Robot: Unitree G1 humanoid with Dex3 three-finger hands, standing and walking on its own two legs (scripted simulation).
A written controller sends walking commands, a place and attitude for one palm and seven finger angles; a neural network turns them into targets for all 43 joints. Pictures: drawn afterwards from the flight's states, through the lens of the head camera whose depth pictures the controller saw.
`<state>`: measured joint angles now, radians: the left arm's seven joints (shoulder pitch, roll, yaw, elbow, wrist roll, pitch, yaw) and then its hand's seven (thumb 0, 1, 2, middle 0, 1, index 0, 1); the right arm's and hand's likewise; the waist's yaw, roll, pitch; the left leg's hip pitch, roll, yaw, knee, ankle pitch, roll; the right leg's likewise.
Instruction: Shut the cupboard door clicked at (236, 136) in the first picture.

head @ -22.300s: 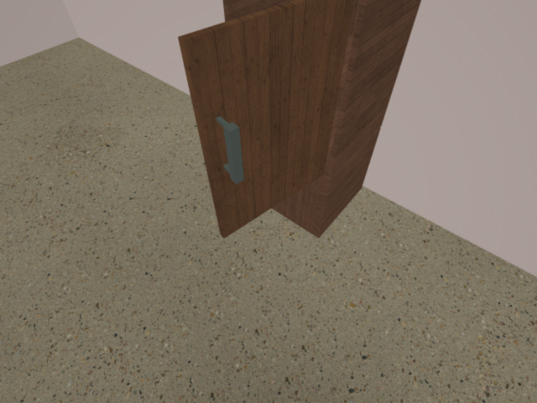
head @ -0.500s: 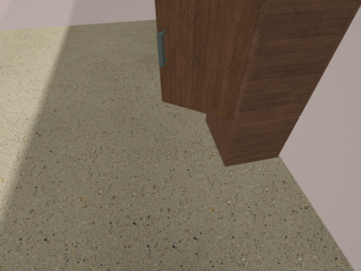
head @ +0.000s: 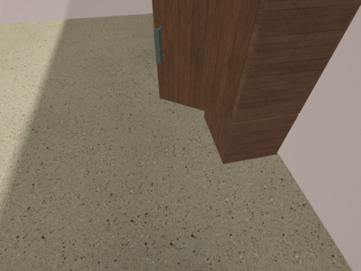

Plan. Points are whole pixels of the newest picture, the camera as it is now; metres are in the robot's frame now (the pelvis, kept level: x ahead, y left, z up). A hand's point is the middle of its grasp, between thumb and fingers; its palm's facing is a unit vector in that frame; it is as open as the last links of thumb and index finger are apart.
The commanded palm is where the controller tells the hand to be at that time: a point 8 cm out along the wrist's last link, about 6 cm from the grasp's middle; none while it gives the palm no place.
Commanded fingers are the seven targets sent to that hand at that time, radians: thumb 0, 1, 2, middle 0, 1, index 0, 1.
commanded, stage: look to check the result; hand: left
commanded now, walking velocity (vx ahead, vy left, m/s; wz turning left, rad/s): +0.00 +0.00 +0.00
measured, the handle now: (160, 44) +1.04 +0.14 +0.00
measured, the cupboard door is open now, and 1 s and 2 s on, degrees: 55 55 55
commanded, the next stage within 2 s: walk to a spot facing it in 0.32 s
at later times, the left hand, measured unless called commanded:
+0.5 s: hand out of the picture +0.04 +0.20 -0.17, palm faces +0.01 -0.97 -0.25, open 7.4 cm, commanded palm none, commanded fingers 0.00 0.90 0.90 -0.20 -0.30 -0.20 -0.30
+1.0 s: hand out of the picture +0.04 +0.23 -0.17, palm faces +0.27 -0.93 -0.24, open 7.4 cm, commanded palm none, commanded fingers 0.00 0.90 0.90 -0.20 -0.30 -0.20 -0.30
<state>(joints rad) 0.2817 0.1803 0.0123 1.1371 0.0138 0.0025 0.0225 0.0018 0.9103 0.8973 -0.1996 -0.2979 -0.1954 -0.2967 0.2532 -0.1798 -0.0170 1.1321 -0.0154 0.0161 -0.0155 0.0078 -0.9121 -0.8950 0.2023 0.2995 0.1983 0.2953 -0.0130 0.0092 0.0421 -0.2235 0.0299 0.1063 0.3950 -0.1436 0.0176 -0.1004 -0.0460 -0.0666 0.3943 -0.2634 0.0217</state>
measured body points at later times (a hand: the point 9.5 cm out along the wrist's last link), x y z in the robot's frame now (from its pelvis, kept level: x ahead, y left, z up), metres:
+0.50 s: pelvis +0.01 -0.01 +0.00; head +0.02 -0.01 +0.45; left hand +0.04 +0.25 -0.15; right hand +0.06 -0.27 -0.15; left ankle +0.05 +0.11 -0.74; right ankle -0.03 -0.13 -0.74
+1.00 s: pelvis +0.00 +0.00 -0.01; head +0.05 +0.03 +0.44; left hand +0.02 +0.27 -0.15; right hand +0.09 -0.23 -0.15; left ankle +0.04 +0.10 -0.74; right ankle +0.02 -0.16 -0.68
